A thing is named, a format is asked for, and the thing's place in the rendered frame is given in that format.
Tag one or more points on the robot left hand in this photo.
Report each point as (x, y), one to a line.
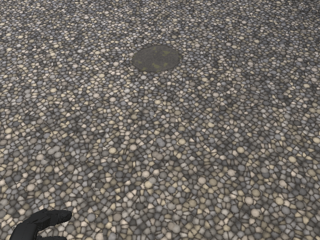
(38, 221)

